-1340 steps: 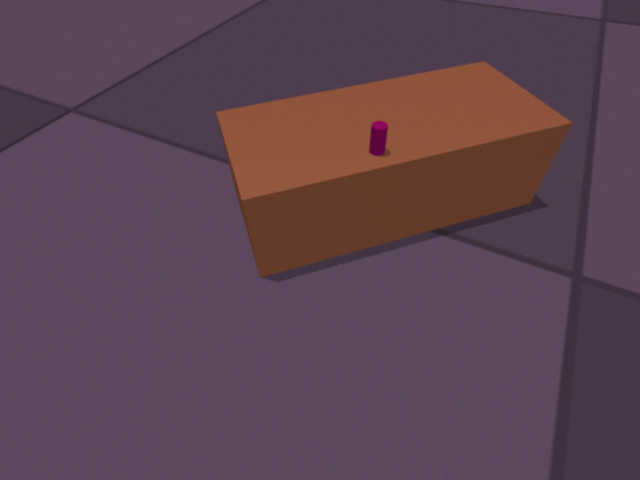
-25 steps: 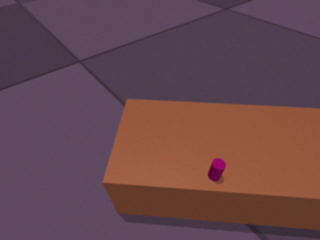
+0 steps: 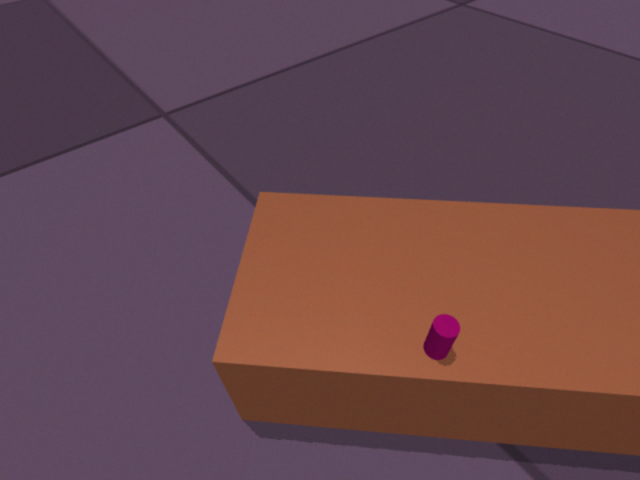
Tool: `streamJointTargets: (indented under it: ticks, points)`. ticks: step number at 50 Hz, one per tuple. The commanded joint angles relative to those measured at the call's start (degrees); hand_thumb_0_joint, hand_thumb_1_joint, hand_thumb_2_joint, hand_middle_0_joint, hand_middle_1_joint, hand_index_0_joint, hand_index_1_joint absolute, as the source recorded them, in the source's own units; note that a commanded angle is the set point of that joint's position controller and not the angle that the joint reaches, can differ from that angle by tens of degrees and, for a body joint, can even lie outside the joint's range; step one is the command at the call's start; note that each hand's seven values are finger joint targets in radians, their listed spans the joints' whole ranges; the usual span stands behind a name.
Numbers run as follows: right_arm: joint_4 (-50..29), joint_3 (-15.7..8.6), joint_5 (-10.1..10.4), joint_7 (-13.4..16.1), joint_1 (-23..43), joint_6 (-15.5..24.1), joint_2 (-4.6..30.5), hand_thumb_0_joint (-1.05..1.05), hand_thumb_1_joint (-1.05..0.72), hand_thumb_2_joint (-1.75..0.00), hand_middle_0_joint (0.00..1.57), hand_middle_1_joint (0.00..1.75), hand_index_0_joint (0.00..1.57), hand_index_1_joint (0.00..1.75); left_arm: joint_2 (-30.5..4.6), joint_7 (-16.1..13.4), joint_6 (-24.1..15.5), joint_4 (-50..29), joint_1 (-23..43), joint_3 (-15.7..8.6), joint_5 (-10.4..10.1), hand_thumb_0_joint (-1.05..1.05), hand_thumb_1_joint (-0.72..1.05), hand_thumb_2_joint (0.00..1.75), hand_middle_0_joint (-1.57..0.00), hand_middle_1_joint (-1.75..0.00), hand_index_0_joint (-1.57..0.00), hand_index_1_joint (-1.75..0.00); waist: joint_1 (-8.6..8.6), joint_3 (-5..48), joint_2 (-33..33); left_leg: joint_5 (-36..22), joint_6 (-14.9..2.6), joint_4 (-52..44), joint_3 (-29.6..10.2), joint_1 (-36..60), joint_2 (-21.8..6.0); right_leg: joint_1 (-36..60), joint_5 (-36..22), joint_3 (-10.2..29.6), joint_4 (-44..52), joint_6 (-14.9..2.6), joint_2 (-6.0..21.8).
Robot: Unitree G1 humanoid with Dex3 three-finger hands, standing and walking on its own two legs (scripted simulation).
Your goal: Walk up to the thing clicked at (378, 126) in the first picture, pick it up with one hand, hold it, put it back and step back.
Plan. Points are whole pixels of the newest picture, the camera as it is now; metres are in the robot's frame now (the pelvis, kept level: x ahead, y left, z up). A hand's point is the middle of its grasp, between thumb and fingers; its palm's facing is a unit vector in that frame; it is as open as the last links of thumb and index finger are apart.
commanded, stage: stand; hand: right
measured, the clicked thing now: (440, 337) +0.46 -0.22 -0.31
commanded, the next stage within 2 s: step back in 1.14 s
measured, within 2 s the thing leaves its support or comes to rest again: neither
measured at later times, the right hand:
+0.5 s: hand out of the picture +0.07 -0.25 -0.16, palm faces -0.02 +0.94 -0.35, open 7.4 cm
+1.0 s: hand out of the picture +0.07 -0.25 -0.16, palm faces -0.03 +0.94 -0.34, open 7.4 cm
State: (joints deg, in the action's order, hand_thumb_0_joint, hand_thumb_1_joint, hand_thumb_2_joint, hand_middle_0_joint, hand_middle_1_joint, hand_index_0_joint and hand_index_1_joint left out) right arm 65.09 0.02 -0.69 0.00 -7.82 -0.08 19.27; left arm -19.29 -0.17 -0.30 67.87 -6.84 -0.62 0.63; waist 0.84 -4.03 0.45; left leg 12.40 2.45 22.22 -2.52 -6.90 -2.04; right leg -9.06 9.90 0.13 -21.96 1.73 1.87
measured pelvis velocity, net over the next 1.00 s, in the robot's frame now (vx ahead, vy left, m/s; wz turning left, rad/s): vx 0.01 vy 0.00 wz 0.01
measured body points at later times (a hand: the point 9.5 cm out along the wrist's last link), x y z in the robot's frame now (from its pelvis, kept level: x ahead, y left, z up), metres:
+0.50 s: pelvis +0.01 +0.00 +0.00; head +0.01 +0.00 +0.45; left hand +0.08 +0.30 -0.14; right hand +0.08 -0.30 -0.13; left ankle +0.00 +0.15 -0.74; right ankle +0.02 -0.14 -0.74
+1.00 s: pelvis +0.01 +0.00 +0.00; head +0.01 +0.00 +0.45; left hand +0.07 +0.30 -0.13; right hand +0.07 -0.30 -0.13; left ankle +0.00 +0.15 -0.74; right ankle +0.02 -0.14 -0.74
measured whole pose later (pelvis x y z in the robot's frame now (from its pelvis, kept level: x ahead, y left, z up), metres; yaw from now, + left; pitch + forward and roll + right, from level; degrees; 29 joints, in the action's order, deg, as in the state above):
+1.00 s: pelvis +0.01 +0.00 +0.00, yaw +0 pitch -3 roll +0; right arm 64.7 0.0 -0.4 -0.3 -7.5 -0.1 19.9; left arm -19.7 0.1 -0.3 66.2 -6.4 -0.7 0.5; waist 0.4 -3.6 0.2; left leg 11.8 2.3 20.2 -2.6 -5.5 -1.7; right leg -7.8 9.7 -0.1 -20.4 1.9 2.3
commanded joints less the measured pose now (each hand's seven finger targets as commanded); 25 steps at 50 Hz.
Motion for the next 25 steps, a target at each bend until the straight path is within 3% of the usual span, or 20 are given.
streamJointTargets:
  ticks: [1, 25]
  points:
    - [-2.5, -2.0, -0.2, 1.1, 1.4, 1.5, 12.0, 0.0, -0.9, -0.9, 0.2, 0.3, 0.2, 0.3, -11.6, -0.5, -1.2, -3.2, 1.7, -1.8, -0.1, 0.0, 0.9, 0.9, -0.2, -0.3, -0.2, -0.3, -0.45, 4.6, -1.0, -7.7, -3.16, -4.4, -2.4, -1.9, -4.6, 4.0, -7.4, 3.9, 3.1, -2.09, 5.0]
    - [-3.0, -2.4, -0.1, 0.9, 2.2, 1.2, 13.0, 0.0, -0.9, -0.9, 0.2, 0.3, 0.2, 0.3, -12.2, -0.6, -1.3, -4.6, 3.1, -2.1, 0.0, 0.0, 0.9, 0.9, -0.2, -0.3, -0.2, -0.3, -0.84, 4.8, -0.7, -8.1, -2.98, -5.0, -2.1, -1.4, -5.0, 4.9, -8.0, 3.5, 4.3, -2.01, 5.5]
